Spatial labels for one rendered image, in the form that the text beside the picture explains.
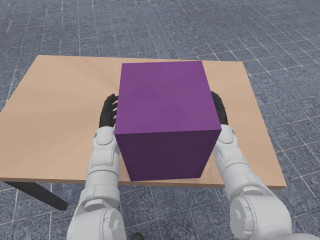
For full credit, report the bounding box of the right robot hand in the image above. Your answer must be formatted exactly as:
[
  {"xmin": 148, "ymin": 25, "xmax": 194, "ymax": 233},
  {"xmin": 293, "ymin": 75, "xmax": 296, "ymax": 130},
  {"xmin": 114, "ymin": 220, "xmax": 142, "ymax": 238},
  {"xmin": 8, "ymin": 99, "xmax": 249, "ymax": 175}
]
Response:
[{"xmin": 211, "ymin": 91, "xmax": 229, "ymax": 125}]

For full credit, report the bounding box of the left robot forearm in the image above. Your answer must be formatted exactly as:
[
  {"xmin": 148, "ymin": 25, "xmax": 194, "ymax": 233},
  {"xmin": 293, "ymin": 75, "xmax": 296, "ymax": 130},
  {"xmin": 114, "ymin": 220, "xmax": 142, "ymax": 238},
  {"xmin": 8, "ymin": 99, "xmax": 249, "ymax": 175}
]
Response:
[{"xmin": 66, "ymin": 126, "xmax": 120, "ymax": 240}]

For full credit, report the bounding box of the left robot upper arm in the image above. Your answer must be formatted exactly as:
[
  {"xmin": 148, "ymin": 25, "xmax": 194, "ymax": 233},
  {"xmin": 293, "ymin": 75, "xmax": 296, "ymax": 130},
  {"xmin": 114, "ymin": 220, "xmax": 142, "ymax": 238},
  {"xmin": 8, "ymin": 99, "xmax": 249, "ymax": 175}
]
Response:
[{"xmin": 67, "ymin": 207, "xmax": 127, "ymax": 240}]

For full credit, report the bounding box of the carton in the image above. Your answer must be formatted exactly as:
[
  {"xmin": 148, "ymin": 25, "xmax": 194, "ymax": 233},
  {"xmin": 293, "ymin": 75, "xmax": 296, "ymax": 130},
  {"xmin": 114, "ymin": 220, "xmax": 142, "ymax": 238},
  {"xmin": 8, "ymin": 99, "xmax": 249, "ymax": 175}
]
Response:
[{"xmin": 114, "ymin": 61, "xmax": 222, "ymax": 182}]

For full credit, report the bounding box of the left robot hand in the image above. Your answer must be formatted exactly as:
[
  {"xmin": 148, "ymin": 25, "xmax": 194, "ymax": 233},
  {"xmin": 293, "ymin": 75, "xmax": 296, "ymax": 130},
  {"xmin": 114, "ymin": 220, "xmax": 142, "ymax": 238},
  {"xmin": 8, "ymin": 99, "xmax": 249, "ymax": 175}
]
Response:
[{"xmin": 99, "ymin": 93, "xmax": 119, "ymax": 128}]

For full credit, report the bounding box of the right robot forearm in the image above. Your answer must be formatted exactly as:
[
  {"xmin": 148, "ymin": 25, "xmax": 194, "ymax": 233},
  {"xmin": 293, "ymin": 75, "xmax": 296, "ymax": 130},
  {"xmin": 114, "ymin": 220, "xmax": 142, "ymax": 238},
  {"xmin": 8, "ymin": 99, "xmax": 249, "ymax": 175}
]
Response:
[{"xmin": 212, "ymin": 124, "xmax": 292, "ymax": 229}]

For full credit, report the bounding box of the right robot upper arm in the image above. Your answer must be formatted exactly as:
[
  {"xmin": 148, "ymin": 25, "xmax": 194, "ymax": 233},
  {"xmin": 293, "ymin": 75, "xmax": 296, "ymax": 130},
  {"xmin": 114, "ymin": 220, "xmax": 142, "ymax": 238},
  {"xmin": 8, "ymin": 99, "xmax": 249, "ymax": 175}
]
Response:
[{"xmin": 230, "ymin": 194, "xmax": 320, "ymax": 240}]

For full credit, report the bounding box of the table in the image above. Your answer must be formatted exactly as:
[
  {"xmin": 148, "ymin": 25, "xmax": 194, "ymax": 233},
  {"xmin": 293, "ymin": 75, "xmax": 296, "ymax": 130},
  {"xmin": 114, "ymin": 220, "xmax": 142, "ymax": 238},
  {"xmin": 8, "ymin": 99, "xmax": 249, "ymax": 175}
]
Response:
[{"xmin": 0, "ymin": 55, "xmax": 287, "ymax": 211}]

